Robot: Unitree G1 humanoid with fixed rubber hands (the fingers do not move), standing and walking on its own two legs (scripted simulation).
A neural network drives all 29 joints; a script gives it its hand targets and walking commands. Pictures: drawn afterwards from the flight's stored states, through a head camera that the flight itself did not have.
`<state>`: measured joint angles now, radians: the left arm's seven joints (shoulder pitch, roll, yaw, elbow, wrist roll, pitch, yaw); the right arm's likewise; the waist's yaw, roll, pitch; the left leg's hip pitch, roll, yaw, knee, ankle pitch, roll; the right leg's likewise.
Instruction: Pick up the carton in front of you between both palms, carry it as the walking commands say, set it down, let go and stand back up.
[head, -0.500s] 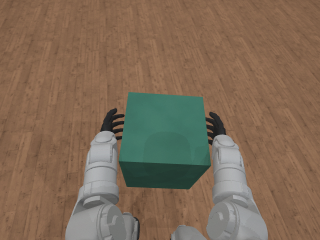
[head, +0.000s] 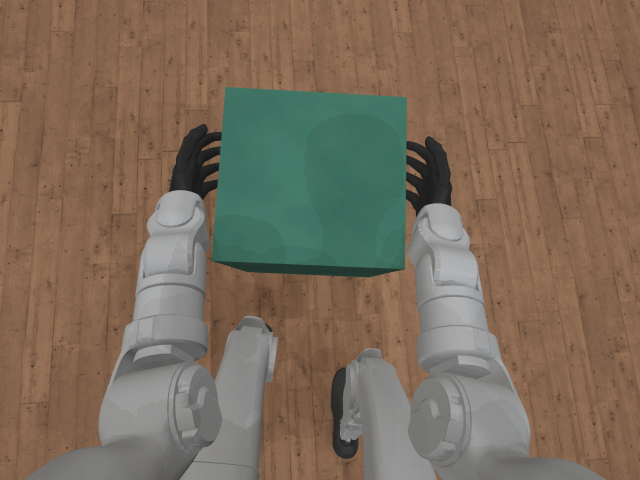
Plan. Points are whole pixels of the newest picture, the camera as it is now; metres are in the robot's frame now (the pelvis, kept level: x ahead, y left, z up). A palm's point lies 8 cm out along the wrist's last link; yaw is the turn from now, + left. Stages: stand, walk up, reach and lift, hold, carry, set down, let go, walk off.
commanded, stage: set down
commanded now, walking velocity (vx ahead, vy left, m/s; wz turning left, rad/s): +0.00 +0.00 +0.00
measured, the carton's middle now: (311, 201) +0.44 +0.06 -0.15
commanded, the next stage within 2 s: none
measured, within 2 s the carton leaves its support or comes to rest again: rests again in 1.50 s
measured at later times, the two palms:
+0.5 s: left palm (197, 196) +0.45 +0.25 -0.23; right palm (378, 202) +0.48 -0.05 -0.22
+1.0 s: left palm (204, 203) +0.47 +0.27 -0.38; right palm (351, 204) +0.52 -0.02 -0.37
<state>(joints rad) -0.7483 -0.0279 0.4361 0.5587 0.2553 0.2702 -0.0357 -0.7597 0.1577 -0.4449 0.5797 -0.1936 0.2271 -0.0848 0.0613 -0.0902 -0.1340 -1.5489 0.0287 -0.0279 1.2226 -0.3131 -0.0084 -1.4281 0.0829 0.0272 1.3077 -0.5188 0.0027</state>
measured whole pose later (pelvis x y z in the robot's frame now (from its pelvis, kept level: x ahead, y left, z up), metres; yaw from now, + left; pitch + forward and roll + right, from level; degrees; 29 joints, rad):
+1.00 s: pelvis -0.04 +0.01 -0.21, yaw -4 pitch +42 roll -5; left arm -1.40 0.27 0.38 0.81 0.13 0.31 0.01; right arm -1.44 -0.12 -0.30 0.86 -0.02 0.25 -0.20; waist 0.15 -0.11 0.28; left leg -2.30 0.03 -0.06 1.96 -0.40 0.00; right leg -2.13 0.13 -0.01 2.07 -0.68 0.05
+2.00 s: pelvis -0.06 +0.00 -0.25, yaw -4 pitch +33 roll -1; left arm -1.52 0.39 0.44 1.03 0.10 0.22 -0.14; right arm -1.61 -0.20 -0.22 1.07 -0.02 0.20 -0.08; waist 0.17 -0.08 0.50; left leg -2.26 0.08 -0.04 2.09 -0.41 0.00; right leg -2.14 0.19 0.02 2.22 -0.67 0.05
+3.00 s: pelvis -0.04 +0.01 -0.15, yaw -3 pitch +43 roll -5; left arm -1.40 0.41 0.36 0.98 -0.01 0.21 -0.02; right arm -1.46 -0.26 -0.23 0.96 0.02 0.25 -0.14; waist 0.13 -0.06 0.15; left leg -2.12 0.01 -0.05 1.75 -0.38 0.01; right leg -1.96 0.11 0.00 1.84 -0.63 0.05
